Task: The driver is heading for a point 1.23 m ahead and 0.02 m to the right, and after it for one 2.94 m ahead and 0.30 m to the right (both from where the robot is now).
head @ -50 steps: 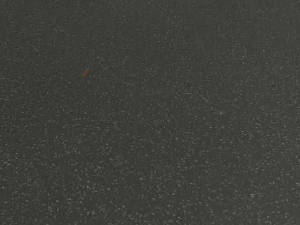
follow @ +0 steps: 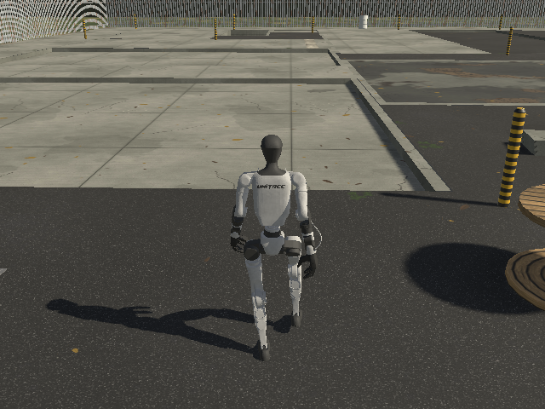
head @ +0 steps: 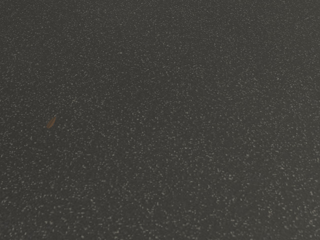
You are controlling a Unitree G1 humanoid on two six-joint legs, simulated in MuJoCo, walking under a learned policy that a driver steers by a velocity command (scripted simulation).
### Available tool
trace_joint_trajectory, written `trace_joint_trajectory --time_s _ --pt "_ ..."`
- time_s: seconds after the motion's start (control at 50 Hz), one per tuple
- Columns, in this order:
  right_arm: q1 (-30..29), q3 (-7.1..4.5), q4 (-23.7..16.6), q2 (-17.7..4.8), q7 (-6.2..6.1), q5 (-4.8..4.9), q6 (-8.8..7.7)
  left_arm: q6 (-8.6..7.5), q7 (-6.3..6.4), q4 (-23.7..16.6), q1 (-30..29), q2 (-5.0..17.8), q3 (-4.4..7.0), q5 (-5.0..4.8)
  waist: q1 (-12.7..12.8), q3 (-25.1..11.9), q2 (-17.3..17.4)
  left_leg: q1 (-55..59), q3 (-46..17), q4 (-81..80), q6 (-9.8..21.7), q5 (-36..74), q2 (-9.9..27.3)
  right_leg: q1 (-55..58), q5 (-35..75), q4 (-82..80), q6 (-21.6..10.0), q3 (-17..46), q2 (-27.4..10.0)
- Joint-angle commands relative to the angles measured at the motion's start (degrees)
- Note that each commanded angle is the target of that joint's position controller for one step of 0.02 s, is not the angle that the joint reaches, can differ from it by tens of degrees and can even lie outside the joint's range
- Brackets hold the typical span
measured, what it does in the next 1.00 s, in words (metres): walks ahead: right foot, then left foot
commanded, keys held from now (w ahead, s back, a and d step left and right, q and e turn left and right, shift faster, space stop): w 1.00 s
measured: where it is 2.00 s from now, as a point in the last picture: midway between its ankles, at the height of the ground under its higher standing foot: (156, 134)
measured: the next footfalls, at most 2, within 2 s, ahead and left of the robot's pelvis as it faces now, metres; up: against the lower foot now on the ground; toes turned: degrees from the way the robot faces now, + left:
right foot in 0.18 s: +0.27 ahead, -0.11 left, +0.00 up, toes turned -3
left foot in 0.74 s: +0.57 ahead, +0.06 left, +0.00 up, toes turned +4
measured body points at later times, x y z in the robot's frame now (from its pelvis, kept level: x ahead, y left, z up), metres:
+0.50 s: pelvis +0.27 -0.05 +0.00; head +0.29 -0.06 +0.45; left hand +0.20 +0.18 -0.14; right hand +0.40 -0.29 -0.13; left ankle +0.39 +0.11 -0.68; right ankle +0.23 -0.10 -0.74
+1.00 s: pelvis +0.54 +0.01 +0.00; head +0.55 +0.02 +0.45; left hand +0.62 +0.25 -0.14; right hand +0.51 -0.24 -0.14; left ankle +0.53 +0.06 -0.74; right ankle +0.60 -0.15 -0.67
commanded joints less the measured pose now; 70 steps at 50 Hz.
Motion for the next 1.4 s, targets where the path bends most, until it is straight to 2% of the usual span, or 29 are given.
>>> trace_joint_trajectory --time_s 0.02,0.1,0.16,0.18,0.2,0.22,0.24,0.26,0.3,0.42,0.62,0.68,0.72,0.74,0.76,0.78,0.8,0.82,0.86,0.92,0.98,1.18,1.24,1.28,1.3,1.32,1.34,1.36,1.4 --pt "5.64 -0.86 -0.52 -6.95 -0.63 -0.36 -0.33 -0.79 -0.01 -4.88 -7.59 2.24 0.07 -0.18 -0.81 3.78 5.59 0.2 -7.74 -1.48 3.69 28.79 15.84 -0.95 0.96 -5.49 -0.34 -3.01 2.82" --pt "4.61 -1.16 -0.06 -8.3 -1.25 -1.06 -0.12 -1.73 0.25 -6.05 -7.86 3.25 0.43 -0.16 1.04 3.31 6.08 5.89 -7.01 4.29 4.5 41.56 18.42 3.14 -6.31 -10.88 -3.19 -3.54 4.98" --pt "1.24 -1.49 -0.54 -9.71 -1.15 -0.57 0.13 -2.9 1.59 0.22 11.83 6.16 2.29 0.33 9.66 -6.4 5.54 0.67 -4.13 25.77 2.26 51.73 16.17 28.17 -6.39 -17.86 -7.02 -4.14 8.54" --pt "0.33 -0.94 -2.44 -8.24 -0.92 0.06 -0.1 -3.3 2.27 2.41 21.91 10.48 3.64 1.87 13.13 -13.0 1.88 -11.69 -2.72 41.36 1.38 33.51 13.83 43.57 -11.05 -18.06 -10.01 7.21 -2.18" --pt "7.54 0.04 -3.15 -1.93 -0.26 2.17 0.07 -2.99 2.05 2.8 24.92 15.53 4.94 2.62 9.67 -20.03 -11.21 -33.29 0.49 64.14 -1.37 -12.55 2.68 59.0 -11.9 -22.49 -19.36 36.11 -19.58" --pt "3.69 -1.69 -2.71 -8.44 -0.51 0.54 0.27 -2.29 1.32 2.81 21.32 12.2 4.54 0.09 9.38 -16.98 -2.19 -38.71 -7.07 68.59 -0.29 -14.03 4.14 54.15 -16.36 -27.3 -18.58 39.58 -17.02" --pt "-1.9 -1.99 -4.95 -8.45 -0.31 0.21 0.04 -2.4 1.09 1.89 14.71 9.4 3.64 -0.56 6.77 -7.7 -1.58 -40.58 -7.31 66.47 -0.1 -8.28 7.03 45.15 -15.46 -29.25 -16.35 29.7 -14.99" --pt "-4.78 -1.96 -5.65 -7.62 -0.13 0.05 -0.14 -2.92 0.83 1.62 11.59 6.16 2.86 -0.37 5.39 -3.65 0.73 -38.69 -7.11 63.35 -0.27 -4.8 8.79 38.02 -9.39 -31.47 -14.54 23.92 -12.47" --pt "-4.36 -1.92 -5.55 -5.41 0.5 -1.26 1.3 -3.68 1.24 3.26 11.69 2.46 1.63 -0.3 1.98 -1.12 -0.21 -33.25 -6.75 57.99 -1.3 -2.82 10.86 29.99 -2.41 -33.56 -10.79 15.28 -7.65" --pt "-13.49 -2.08 -9.09 -4.9 1.72 -1.53 3.48 -4.78 1.6 6.4 19.61 5.3 1.59 -0.59 1.89 1.59 -1.36 -39.17 -3.18 48.76 -3.92 5.01 12.29 29.12 6.25 -36.7 -9.65 7.94 -4.67" --pt "-32.04 -1.18 -15.42 -5.08 1.62 -0.56 2.78 -4.24 2.52 9.11 29.02 5.58 0.9 0.16 6.75 3.71 -2.57 -40.73 0.35 25.76 -2.86 10.86 9.34 42.58 16.87 -34.0 -9.1 5.04 -6.15" --pt "-29.71 -1.67 -15.43 -5.93 1.31 -0.57 1.98 -4.02 3.01 9.26 27.13 6.62 1.23 0.51 4.37 2.61 -2.69 -34.55 1.2 21.73 -0.32 4.67 7.09 45.16 29.17 -28.22 -8.5 3.84 -7.29" --pt "-17.04 -2.82 -11.24 -7.38 0.47 -0.76 1.2 -3.71 2.94 9.15 25.14 7.53 1.47 0.28 -0.97 -3.73 -2.11 -18.78 2.83 16.79 1.96 4.6 3.39 43.24 39.16 -14.0 -6.88 1.74 -5.36" --pt "-7.08 -3.92 -8.18 -9.92 -0.13 -1.76 0.65 -3.76 2.8 8.36 24.33 6.93 1.2 -0.2 -4.62 -9.23 -0.68 -4.05 -1.62 16.15 4.07 5.54 7.48 34.21 29.43 -1.92 -5.81 0.48 -3.3" --pt "0.99 -5.46 -7.29 -15.78 -0.6 -3.21 0.47 -3.83 2.27 6.13 26.69 2.78 0.17 -2.03 -5.14 -17.23 8.72 12.45 -23.68 14.09 9.33 -0.3 23.86 16.59 2.62 18.91 -3.42 -3.35 3.32" --pt "-0.46 -5.82 -7.14 -16.21 0.21 -1.52 1.49 -3.69 2.08 6.76 29.21 4.27 1.16 -1.95 -3.08 -20.32 12.62 15.22 -43.16 6.29 14.05 -0.33 30.72 5.41 -28.97 32.12 -3.15 1.05 10.33" --pt "-7.04 -5.24 -7.98 -13.76 0.54 -0.06 1.8 -3.35 2.17 5.74 24.32 6.21 1.83 -0.71 -0.46 -11.11 6.38 7.28 -35.46 4.95 12.28 -3.95 28.2 1.0 -24.38 33.81 -3.76 4.62 5.97" --pt "-11.64 -4.24 -8.85 -9.93 0.8 0.19 1.49 -3.6 1.83 4.52 19.97 5.33 1.68 -0.31 0.6 -4.82 3.56 -1.19 -28.47 2.47 10.73 -2.59 25.94 0.98 -19.92 31.17 -3.69 4.52 3.92" --pt "-13.45 -2.91 -7.85 -5.65 0.56 -0.01 0.68 -2.73 1.38 4.18 18.67 3.48 1.72 0.64 4.16 -0.13 3.65 -11.31 -19.29 -0.92 6.57 3.64 20.68 5.99 -16.16 24.03 -2.94 4.28 0.85" --pt "-8.95 -2.74 -5.59 -6.32 0.15 -0.03 -0.54 -1.07 0.46 4.17 18.87 2.02 1.69 1.16 5.67 -0.43 4.24 -13.3 -13.48 -2.24 5.95 12.42 18.2 7.65 -13.71 20.74 -1.49 2.65 0.54" --pt "-5.62 -2.84 -4.65 -7.84 0.09 0.03 -0.68 -0.36 0.17 1.47 11.38 2.86 1.81 0.98 4.79 1.53 4.33 -11.78 -10.87 -4.19 5.73 13.86 17.18 1.62 -7.93 15.28 -0.11 1.29 -0.68" --pt "4.31 -2.17 -1.82 -7.78 -0.69 -0.62 -0.21 -1.02 0.15 -5.04 -7.31 2.66 0.79 0.08 -0.22 3.55 5.51 1.5 -7.13 -1.34 5.09 26.74 17.96 -0.95 -1.07 -7.17 -0.59 -2.35 2.22" --pt "3.36 -2.47 -1.43 -8.69 -1.19 -1.04 0.02 -1.77 0.33 -5.73 -6.89 3.46 1.11 0.06 1.27 3.28 5.73 4.95 -6.54 3.08 4.69 36.02 19.55 2.81 -6.74 -10.96 -2.9 -2.86 3.81" --pt "1.4 -2.77 -1.52 -9.73 -1.25 -1.04 0.19 -2.43 1.02 -3.02 2.04 4.76 2.01 0.1 5.31 -1.24 6.12 4.15 -4.91 13.6 3.23 50.1 18.61 15.24 -9.7 -14.31 -5.09 -4.37 7.46" --pt "0.21 -2.7 -1.79 -9.64 -1.1 -0.65 0.36 -3.0 1.55 0.33 11.78 6.0 2.82 0.57 9.39 -6.23 4.41 0.03 -2.91 24.38 2.03 48.38 16.39 27.54 -6.59 -17.76 -6.58 -4.37 8.01" --pt "-0.41 -2.08 -3.68 -8.01 -0.88 0.02 0.21 -3.45 2.21 2.53 22.18 10.42 4.15 2.09 12.79 -13.21 0.14 -12.2 -1.19 40.53 0.86 30.59 13.75 43.06 -10.24 -18.09 -9.69 7.54 -3.04" --pt "6.29 -1.26 -4.46 -2.53 -0.27 2.17 0.33 -3.12 1.95 2.87 24.84 15.61 5.45 2.49 9.58 -19.28 -12.84 -32.79 1.3 62.17 -1.67 -13.04 2.38 56.61 -12.42 -24.28 -18.05 36.02 -19.33" --pt "2.4 -2.79 -4.12 -8.21 -0.48 0.47 0.6 -2.32 1.39 2.34 20.14 12.9 5.03 0.08 8.64 -16.01 -3.71 -37.56 -7.07 66.49 -0.61 -14.33 4.53 51.74 -15.07 -27.66 -16.84 38.11 -16.86" --pt "-5.02 -2.85 -6.35 -7.1 -0.08 0.01 0.23 -2.79 0.96 1.15 11.16 6.54 3.22 -0.26 5.14 -3.85 0.52 -37.83 -7.0 62.01 -0.53 -5.59 9.04 36.92 -8.88 -31.02 -13.28 23.03 -12.41"
Velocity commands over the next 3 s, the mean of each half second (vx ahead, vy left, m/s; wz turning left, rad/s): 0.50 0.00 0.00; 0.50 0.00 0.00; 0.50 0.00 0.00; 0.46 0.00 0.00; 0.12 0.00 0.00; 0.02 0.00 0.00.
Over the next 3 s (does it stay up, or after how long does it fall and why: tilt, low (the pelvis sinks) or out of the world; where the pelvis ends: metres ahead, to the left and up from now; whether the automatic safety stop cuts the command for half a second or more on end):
stays up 1.15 -0.02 0.00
